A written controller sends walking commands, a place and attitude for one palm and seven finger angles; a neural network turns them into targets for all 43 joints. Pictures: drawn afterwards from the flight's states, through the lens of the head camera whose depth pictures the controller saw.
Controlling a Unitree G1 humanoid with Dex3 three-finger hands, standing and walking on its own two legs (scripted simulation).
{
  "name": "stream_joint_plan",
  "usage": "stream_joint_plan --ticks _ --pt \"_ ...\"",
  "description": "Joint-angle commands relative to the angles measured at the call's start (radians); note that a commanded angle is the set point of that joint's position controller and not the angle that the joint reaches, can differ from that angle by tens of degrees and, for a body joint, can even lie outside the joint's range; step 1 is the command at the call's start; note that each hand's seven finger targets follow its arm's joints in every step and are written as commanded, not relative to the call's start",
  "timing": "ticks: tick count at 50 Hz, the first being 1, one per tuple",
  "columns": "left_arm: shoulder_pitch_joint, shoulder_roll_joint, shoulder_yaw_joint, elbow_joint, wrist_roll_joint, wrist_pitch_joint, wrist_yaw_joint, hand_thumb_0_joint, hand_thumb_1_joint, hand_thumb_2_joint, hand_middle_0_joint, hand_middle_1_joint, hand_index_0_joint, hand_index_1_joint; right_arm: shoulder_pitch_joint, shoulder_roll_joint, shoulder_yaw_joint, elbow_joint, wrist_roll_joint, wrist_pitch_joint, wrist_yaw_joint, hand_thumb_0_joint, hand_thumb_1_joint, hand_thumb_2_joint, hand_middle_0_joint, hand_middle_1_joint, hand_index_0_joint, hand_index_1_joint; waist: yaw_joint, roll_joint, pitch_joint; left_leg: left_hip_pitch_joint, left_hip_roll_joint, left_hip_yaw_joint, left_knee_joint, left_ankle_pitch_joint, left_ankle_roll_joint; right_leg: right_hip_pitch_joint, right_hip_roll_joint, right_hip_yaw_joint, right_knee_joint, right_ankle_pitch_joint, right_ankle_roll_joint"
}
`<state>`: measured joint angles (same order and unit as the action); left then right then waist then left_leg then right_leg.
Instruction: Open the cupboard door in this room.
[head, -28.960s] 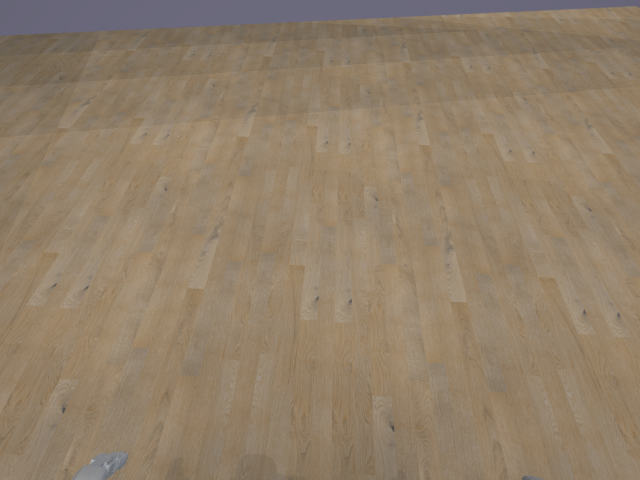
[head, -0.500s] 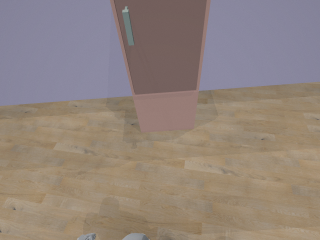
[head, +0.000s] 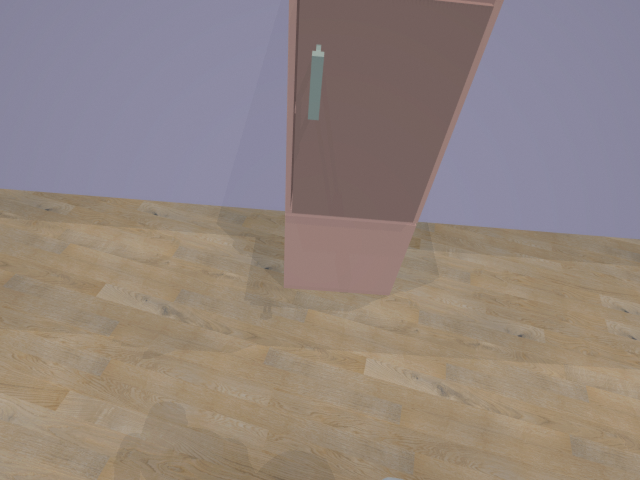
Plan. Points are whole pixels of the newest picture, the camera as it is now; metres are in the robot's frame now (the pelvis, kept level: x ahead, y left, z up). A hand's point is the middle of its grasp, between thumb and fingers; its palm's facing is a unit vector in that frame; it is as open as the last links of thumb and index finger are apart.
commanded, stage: take the last steps up to it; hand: left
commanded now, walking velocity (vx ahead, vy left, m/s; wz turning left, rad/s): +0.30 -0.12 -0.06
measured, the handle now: (316, 82) +0.85 +0.07 +0.08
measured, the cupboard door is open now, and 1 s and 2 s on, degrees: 0 0 0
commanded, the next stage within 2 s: come to a stop and stand still in 0.70 s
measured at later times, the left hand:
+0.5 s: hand (268, 402) +0.27 +0.09 -0.18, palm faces -0.02 -0.98 -0.21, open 7.2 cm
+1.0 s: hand (267, 380) +0.31 +0.10 -0.19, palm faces +0.05 -0.99 -0.16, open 7.4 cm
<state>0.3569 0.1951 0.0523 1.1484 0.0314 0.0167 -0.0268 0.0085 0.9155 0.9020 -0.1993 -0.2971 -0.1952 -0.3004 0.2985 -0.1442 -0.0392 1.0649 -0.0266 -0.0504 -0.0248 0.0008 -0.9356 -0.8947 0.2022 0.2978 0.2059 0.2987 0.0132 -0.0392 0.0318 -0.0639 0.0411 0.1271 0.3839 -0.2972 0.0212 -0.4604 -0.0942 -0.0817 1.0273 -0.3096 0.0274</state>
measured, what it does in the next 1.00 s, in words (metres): walks ahead: right foot, then left foot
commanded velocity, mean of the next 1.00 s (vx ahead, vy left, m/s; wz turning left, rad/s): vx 0.12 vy -0.07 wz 0.02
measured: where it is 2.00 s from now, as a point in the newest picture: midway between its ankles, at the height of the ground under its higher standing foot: outside the picture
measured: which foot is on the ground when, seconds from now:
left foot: down 0.00-0.34, up 0.36-0.74, down 0.76-1.00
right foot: up 0.00-0.30, down 0.32-0.78, up 0.80-1.00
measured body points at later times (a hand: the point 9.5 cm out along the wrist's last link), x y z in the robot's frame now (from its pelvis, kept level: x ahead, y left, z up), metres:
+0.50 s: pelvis +0.17 -0.09 -0.02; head +0.20 -0.10 +0.43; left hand +0.27 +0.14 -0.16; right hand +0.14 -0.32 -0.18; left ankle +0.12 +0.06 -0.65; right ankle +0.22 -0.17 -0.75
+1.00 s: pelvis +0.31 -0.07 +0.00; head +0.35 -0.05 +0.45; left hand +0.31 +0.15 -0.17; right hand +0.38 -0.30 -0.15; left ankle +0.32 +0.02 -0.75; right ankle +0.30 -0.22 -0.70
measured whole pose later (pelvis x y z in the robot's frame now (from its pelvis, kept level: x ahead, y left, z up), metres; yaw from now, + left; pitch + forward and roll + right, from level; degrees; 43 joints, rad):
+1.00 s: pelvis +0.31 -0.07 +0.00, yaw +0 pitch +0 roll +0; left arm 0.25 0.16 0.03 1.12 0.02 0.01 0.02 0.00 0.91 0.90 -0.20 -0.30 -0.20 -0.30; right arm 0.15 -0.15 -0.04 1.06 -0.01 -0.03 -0.05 -0.02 -0.96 -0.89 0.20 0.30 0.21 0.30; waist 0.02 -0.04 0.09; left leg -0.19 0.02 0.14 0.42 -0.22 0.04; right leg -0.38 -0.08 -0.04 0.84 -0.38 0.04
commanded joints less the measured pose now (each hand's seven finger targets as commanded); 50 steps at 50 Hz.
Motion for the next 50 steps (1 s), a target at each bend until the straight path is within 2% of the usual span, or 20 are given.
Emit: stream_joint_plan --ticks 1,6,10,12,14,15,16,17,18,20,23,32,35,37,38,39,40,43,46,50 --pt "-0.092 0.03 0.006 -0.097 -0.006 -0.022 -0.002 0.0 0.9 0.9 -0.2 -0.3 -0.2 -0.3 0.13 -0.133 -0.022 0.014 0.01 -0.02 -0.012 0.0 -0.9 -0.9 0.2 0.3 0.2 0.3 -0.03 0.155 0.096 0.064 0.265 -0.151 -0.199 0.307 0.102 -0.251 -0.036 0.031 0.076 0.086 0.018" --pt "-0.233 0.019 0.0 -0.158 -0.01 -0.02 -0.01 0.0 0.9 0.9 -0.2 -0.3 -0.2 -0.3 0.195 -0.127 -0.025 0.038 0.002 -0.024 -0.017 0.0 -0.9 -0.9 0.2 0.3 0.2 0.3 -0.053 0.169 0.134 0.092 0.273 -0.116 -0.174 0.434 0.108 -0.29 -0.047 0.008 -0.08 0.12 0.012" --pt "-0.311 0.015 0.001 -0.186 -0.018 -0.03 -0.015 0.0 0.9 0.9 -0.2 -0.3 -0.2 -0.3 0.196 -0.135 -0.033 0.048 -0.006 -0.02 -0.013 0.0 -0.9 -0.9 0.2 0.3 0.2 0.3 -0.064 0.201 0.152 0.034 0.262 -0.077 -0.146 0.481 0.092 -0.145 -0.016 -0.03 -0.282 0.122 -0.018" --pt "-0.266 0.034 0.005 -0.175 -0.018 -0.038 -0.011 0.0 0.9 0.9 -0.2 -0.3 -0.2 -0.3 0.173 -0.156 -0.042 0.052 -0.006 -0.017 -0.012 0.0 -0.9 -0.9 0.2 0.3 0.2 0.3 -0.032 0.203 0.103 0.044 0.27 -0.071 -0.076 0.63 0.082 -0.018 0.02 -0.056 -0.357 0.083 -0.045" --pt "-0.069 0.068 0.017 -0.112 -0.014 -0.055 -0.004 0.0 0.9 0.9 -0.2 -0.3 -0.2 -0.3 0.146 -0.169 -0.047 0.052 0.004 -0.013 -0.011 0.0 -0.9 -0.9 0.2 0.3 0.2 0.3 0.059 0.157 -0.01 0.003 0.23 -0.03 0.151 0.74 0.043 0.274 0.074 -0.09 -0.473 0.154 -0.066" --pt "0.095 0.127 0.034 -0.059 -0.008 -0.07 0.004 0.0 0.9 0.9 -0.2 -0.3 -0.2 -0.3 0.139 -0.161 -0.047 0.048 0.011 -0.013 0.0 0.0 -0.9 -0.9 0.2 0.3 0.2 0.3 0.133 0.07 -0.109 -0.133 0.18 -0.003 0.367 0.61 0.012 0.528 0.032 -0.038 -0.504 0.197 -0.087" --pt "0.215 0.236 0.061 -0.027 -0.001 -0.08 0.021 0.0 0.9 0.9 -0.2 -0.3 -0.2 -0.3 0.177 -0.08 -0.034 0.028 0.027 -0.014 0.011 0.0 -0.9 -0.9 0.2 0.3 0.2 0.3 0.158 -0.209 -0.242 -0.384 0.037 0.03 0.712 0.015 -0.02 0.747 -0.246 0.32 -0.565 0.299 -0.178" --pt "0.195 0.277 0.062 -0.03 -0.024 -0.076 0.029 0.0 0.9 0.9 -0.2 -0.3 -0.2 -0.3 0.158 -0.073 -0.026 -0.008 0.039 -0.002 0.006 0.0 -0.9 -0.9 0.2 0.3 0.2 0.3 0.121 -0.207 -0.25 -0.464 -0.011 -0.082 0.95 -0.303 -0.01 0.684 -0.384 0.51 -0.672 0.346 -0.261" --pt "0.095 0.248 0.056 -0.06 -0.024 -0.074 0.033 0.0 0.9 0.9 -0.2 -0.3 -0.2 -0.3 0.093 -0.067 -0.031 -0.012 0.034 0.003 0.012 0.0 -0.9 -0.9 0.2 0.3 0.2 0.3 0.114 -0.151 -0.197 -0.491 0.035 -0.153 1.016 -0.233 0.001 0.551 -0.352 0.478 -0.723 0.171 -0.252" --pt "-0.082 0.153 0.029 -0.11 -0.023 -0.071 0.036 0.0 0.9 0.9 -0.2 -0.3 -0.2 -0.3 0.035 -0.068 -0.038 -0.021 0.013 0.016 0.02 0.0 -0.9 -0.9 0.2 0.3 0.2 0.3 0.039 -0.036 -0.015 -0.504 0.1 -0.155 0.989 -0.08 0.001 0.288 -0.271 0.338 -0.777 -0.07 -0.201" --pt "-0.172 0.087 0.011 -0.134 -0.011 -0.078 0.043 0.0 0.9 0.9 -0.2 -0.3 -0.2 -0.3 0.116 -0.043 -0.032 0.0 -0.003 0.046 0.025 0.0 -0.9 -0.9 0.2 0.3 0.2 0.3 -0.048 -0.06 -0.003 -0.392 0.108 -0.113 0.83 -0.025 -0.029 0.104 -0.193 0.156 -0.832 -0.056 -0.161" --pt "-0.054 0.112 0.014 -0.083 -0.008 -0.092 0.033 0.0 0.9 0.9 -0.2 -0.3 -0.2 -0.3 -0.096 -0.051 -0.02 -0.085 0.005 0.024 0.042 0.0 -0.9 -0.9 0.2 0.3 0.2 0.3 0.002 -0.039 0.036 -0.386 0.077 -0.052 0.37 -0.007 -0.04 0.257 -0.198 0.133 -0.833 0.098 -0.214" --pt "-0.044 0.111 0.013 -0.068 -0.013 -0.087 0.034 0.0 0.9 0.9 -0.2 -0.3 -0.2 -0.3 -0.096 -0.054 -0.013 -0.078 0.004 0.011 0.037 0.0 -0.9 -0.9 0.2 0.3 0.2 0.3 -0.011 -0.027 0.021 -0.279 0.049 -0.025 0.22 0.037 -0.037 0.289 -0.18 0.1 -0.768 0.177 -0.191" --pt "-0.041 0.09 0.007 -0.062 -0.019 -0.079 0.034 0.0 0.9 0.9 -0.2 -0.3 -0.2 -0.3 -0.016 -0.084 -0.014 -0.043 0.002 -0.004 0.031 0.0 -0.9 -0.9 0.2 0.3 0.2 0.3 -0.043 0.045 -0.017 -0.059 0.044 -0.032 0.072 0.131 -0.033 0.207 -0.119 0.044 -0.624 0.167 -0.139" --pt "-0.019 0.056 0.001 -0.07 -0.022 -0.075 0.029 0.0 0.9 0.9 -0.2 -0.3 -0.2 -0.3 0.06 -0.148 -0.025 -0.024 -0.002 -0.012 0.024 0.0 -0.9 -0.9 0.2 0.3 0.2 0.3 -0.07 0.195 -0.049 0.086 0.167 -0.2 0.004 0.165 0.022 0.08 -0.033 -0.014 -0.446 0.08 -0.088" --pt "-0.017 0.021 -0.008 -0.091 -0.023 -0.078 0.023 0.0 0.9 0.9 -0.2 -0.3 -0.2 -0.3 0.14 -0.23 -0.043 -0.012 -0.008 -0.008 0.017 0.0 -0.9 -0.9 0.2 0.3 0.2 0.3 -0.092 0.345 -0.075 0.181 0.36 -0.442 -0.084 0.243 0.133 -0.066 0.061 -0.095 -0.222 -0.167 -0.041" --pt "-0.07 0.046 -0.012 -0.102 -0.013 -0.07 0.032 0.0 0.9 0.9 -0.2 -0.3 -0.2 -0.3 0.158 -0.234 -0.042 0.009 -0.004 0.003 0.004 0.0 -0.9 -0.9 0.2 0.3 0.2 0.3 -0.109 0.353 -0.058 0.133 0.398 -0.498 -0.135 0.281 0.175 -0.108 0.055 -0.014 -0.039 -0.291 -0.038" --pt "-0.041 0.009 -0.016 -0.053 -0.021 -0.054 0.037 0.0 0.9 0.9 -0.2 -0.3 -0.2 -0.3 -0.04 -0.121 0.0 -0.027 0.007 -0.003 -0.016 0.0 -0.9 -0.9 0.2 0.3 0.2 0.3 -0.007 0.14 -0.003 -0.034 0.302 -0.25 -0.087 0.722 0.147 0.0 -0.023 0.081 -0.073 -0.147 -0.003" --pt "0.003 0.007 -0.014 -0.033 -0.018 -0.02 0.05 0.0 0.9 0.9 -0.2 -0.3 -0.2 -0.3 -0.053 -0.127 -0.011 -0.016 0.015 0.003 -0.03 0.0 -0.9 -0.9 0.2 0.3 0.2 0.3 -0.002 0.123 -0.08 0.026 0.261 -0.149 -0.039 0.966 0.119 0.074 0.003 0.055 -0.167 -0.061 0.019" --pt "-0.036 0.039 0.003 -0.076 -0.011 0.013 0.054 0.0 0.9 0.9 -0.2 -0.3 -0.2 -0.3 -0.066 -0.17 -0.04 -0.016 0.014 0.032 -0.032 0.0 -0.9 -0.9 0.2 0.3 0.2 0.3 -0.011 0.165 -0.054 0.007 0.277 -0.133 -0.019 0.947 0.13 0.051 0.02 0.041 -0.152 -0.071 0.018"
